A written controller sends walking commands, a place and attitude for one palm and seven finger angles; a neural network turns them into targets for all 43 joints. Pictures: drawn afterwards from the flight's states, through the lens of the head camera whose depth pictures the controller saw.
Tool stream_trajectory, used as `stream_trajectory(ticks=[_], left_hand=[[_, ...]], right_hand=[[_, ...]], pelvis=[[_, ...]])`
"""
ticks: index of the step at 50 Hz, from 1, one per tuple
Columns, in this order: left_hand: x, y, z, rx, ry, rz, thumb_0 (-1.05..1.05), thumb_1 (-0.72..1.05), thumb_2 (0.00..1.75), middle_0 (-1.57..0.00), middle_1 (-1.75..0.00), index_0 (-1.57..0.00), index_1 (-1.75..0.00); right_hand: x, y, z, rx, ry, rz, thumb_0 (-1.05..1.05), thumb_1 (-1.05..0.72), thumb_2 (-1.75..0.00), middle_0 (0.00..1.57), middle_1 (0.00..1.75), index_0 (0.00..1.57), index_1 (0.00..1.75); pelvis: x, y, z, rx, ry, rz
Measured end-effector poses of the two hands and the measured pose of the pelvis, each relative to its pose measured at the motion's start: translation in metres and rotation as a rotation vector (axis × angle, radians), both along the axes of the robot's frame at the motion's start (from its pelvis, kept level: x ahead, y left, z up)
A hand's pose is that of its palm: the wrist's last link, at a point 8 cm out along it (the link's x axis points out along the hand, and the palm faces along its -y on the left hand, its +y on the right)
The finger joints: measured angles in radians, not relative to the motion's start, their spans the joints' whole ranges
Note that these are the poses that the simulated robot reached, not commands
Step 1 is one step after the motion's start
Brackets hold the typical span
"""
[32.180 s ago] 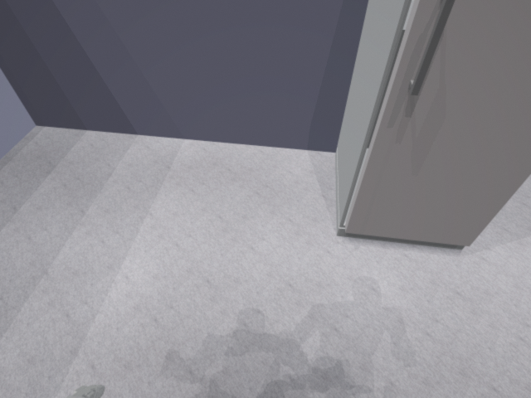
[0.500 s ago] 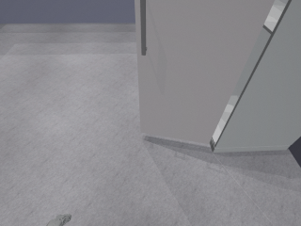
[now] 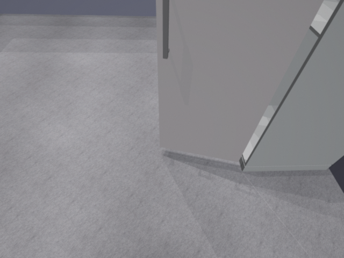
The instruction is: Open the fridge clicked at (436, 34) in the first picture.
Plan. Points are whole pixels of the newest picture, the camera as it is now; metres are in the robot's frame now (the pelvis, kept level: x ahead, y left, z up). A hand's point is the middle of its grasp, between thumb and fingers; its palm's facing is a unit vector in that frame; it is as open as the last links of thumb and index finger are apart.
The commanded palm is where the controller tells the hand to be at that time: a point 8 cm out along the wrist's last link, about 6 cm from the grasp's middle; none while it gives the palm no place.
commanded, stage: look to check the result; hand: left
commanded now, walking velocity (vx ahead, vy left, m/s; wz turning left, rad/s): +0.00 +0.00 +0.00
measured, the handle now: (166, 25) +0.84 +0.06 +0.14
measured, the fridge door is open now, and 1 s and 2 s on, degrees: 76 76 76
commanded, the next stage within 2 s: stand and wait in 0.14 s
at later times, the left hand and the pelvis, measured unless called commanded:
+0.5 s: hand out of the picture +0.10 +0.24 -0.16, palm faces -0.05 -0.94 -0.34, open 7.4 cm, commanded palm none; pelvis +0.01 +0.00 +0.00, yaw +0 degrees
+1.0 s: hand out of the picture +0.08 +0.24 -0.16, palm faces -0.05 -0.94 -0.33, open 7.4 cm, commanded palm none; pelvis +0.01 -0.01 +0.00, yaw +0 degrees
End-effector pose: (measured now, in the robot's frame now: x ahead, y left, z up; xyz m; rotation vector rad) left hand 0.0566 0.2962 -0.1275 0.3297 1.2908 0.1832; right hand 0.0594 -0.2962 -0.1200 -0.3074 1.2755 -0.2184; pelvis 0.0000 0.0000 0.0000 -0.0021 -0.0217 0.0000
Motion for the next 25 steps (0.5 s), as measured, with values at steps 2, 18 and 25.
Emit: stream_trajectory(ticks=[2, 18, 25], left_hand=[[0.003, -0.001, 0.000, -0.001, -0.005, -0.002, 0.01, 0.90, 0.90, -0.21, -0.30, -0.21, -0.30], [0.035, -0.008, 0.006, -0.004, -0.086, -0.026, 0.00, 0.90, 0.90, -0.21, -0.30, -0.21, -0.30], [0.036, -0.009, 0.006, -0.001, -0.086, -0.029, 0.00, 0.90, 0.90, -0.21, -0.30, -0.21, -0.30]], right_hand=[[0.002, 0.001, 0.000, 0.003, -0.003, 0.001, 0.00, -0.90, -0.90, 0.20, 0.30, 0.20, 0.30], [0.017, 0.004, 0.000, 0.018, -0.043, 0.007, 0.00, -0.90, -0.90, 0.20, 0.30, 0.20, 0.30], [0.013, 0.000, 0.000, 0.013, -0.036, 0.000, 0.00, -0.90, -0.90, 0.20, 0.30, 0.20, 0.30]], pelvis=[[0.001, 0.000, 0.000, 0.000, 0.001, 0.000], [0.007, -0.003, 0.000, 0.001, 0.000, 0.001], [0.008, -0.005, 0.001, 0.002, -0.002, 0.000]])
